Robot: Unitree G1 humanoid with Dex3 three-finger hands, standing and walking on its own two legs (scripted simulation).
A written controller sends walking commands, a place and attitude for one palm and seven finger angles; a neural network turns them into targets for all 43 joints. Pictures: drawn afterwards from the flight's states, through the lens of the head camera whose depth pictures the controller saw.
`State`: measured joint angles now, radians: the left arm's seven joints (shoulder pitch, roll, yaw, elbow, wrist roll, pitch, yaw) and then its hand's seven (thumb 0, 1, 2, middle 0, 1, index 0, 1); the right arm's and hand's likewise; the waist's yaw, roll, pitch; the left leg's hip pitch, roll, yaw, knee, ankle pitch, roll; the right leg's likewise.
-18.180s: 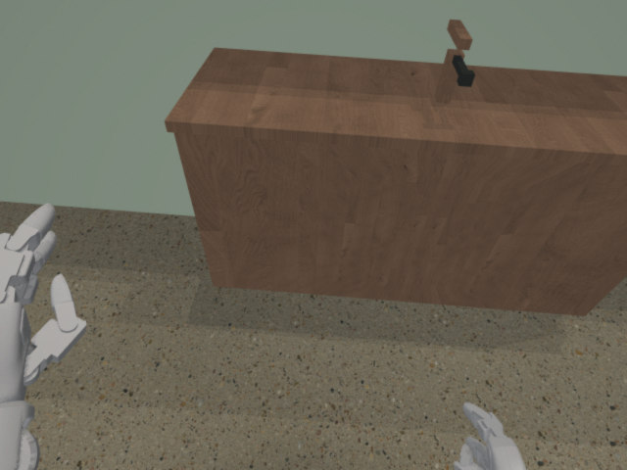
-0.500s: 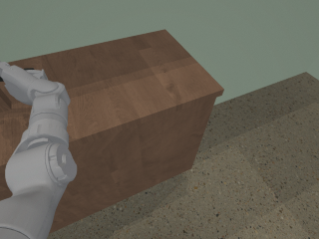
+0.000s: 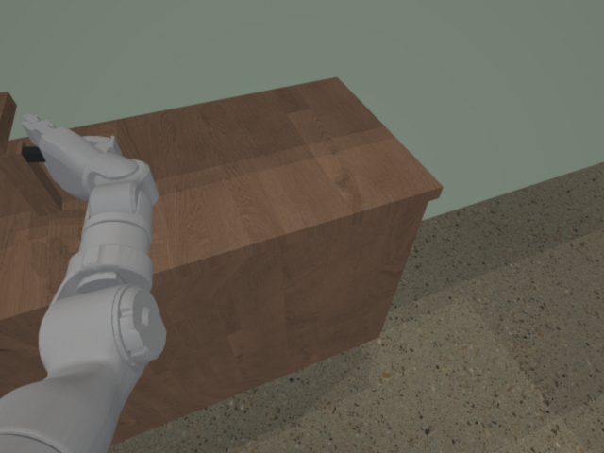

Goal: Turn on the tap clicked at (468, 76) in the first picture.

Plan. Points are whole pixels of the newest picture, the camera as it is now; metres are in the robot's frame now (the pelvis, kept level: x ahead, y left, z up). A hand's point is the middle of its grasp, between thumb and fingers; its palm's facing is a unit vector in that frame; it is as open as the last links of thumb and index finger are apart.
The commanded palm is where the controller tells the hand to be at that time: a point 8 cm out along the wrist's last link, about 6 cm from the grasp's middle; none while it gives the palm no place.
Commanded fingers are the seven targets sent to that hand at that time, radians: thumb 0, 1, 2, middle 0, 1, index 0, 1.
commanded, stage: lift the hand up off the lever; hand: left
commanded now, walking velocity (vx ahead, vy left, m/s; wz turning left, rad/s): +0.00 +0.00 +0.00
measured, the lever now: (97, 152) +0.53 +0.32 +0.13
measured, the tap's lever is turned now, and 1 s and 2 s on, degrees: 71 71 71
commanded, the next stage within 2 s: draw the hand back beside the body in 0.46 s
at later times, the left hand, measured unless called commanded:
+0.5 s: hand (105, 142) +0.46 +0.25 +0.19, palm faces +0.84 -0.53 -0.11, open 7.8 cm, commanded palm +0.41 +0.27 +0.20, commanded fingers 0.00 0.90 0.90 -0.15 -0.15 -0.15 -0.15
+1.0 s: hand (66, 214) +0.34 +0.26 +0.19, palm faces +0.44 -0.88 -0.20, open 7.7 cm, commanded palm +0.31 +0.27 +0.19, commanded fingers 0.00 0.90 0.90 -0.17 -0.22 -0.17 -0.22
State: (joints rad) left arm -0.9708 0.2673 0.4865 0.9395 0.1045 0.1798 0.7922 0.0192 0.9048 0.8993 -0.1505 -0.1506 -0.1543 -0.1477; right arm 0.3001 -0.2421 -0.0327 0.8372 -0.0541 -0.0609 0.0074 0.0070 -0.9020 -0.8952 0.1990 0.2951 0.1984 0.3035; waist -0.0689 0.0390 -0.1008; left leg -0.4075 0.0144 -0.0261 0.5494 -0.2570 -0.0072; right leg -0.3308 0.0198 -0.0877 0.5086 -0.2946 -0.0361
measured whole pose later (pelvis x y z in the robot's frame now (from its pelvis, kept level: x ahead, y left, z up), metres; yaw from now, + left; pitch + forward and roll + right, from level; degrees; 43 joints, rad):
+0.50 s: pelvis +0.00 -0.01 +0.00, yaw +0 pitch +6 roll -1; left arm -0.97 0.31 0.50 0.94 0.11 0.22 0.78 0.02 0.90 0.90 -0.15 -0.15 -0.16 -0.15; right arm 0.33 -0.25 -0.03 0.84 -0.04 -0.06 -0.01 0.01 -0.90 -0.90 0.20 0.30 0.20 0.30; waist -0.07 0.04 -0.10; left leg -0.38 0.03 -0.03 0.52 -0.24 -0.02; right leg -0.31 0.03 -0.09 0.49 -0.28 -0.05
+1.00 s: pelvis -0.01 +0.00 +0.01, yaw -3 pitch -3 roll +0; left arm -0.28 0.37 0.29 0.30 -0.06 -0.04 0.16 0.02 0.90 0.90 -0.17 -0.19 -0.17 -0.19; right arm 0.25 -0.27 0.00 0.68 0.05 -0.10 -0.07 0.01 -0.90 -0.90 0.20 0.30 0.20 0.30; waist 0.03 0.05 0.00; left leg -0.15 0.03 0.03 0.40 -0.20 -0.01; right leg -0.10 0.03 -0.03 0.37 -0.22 -0.03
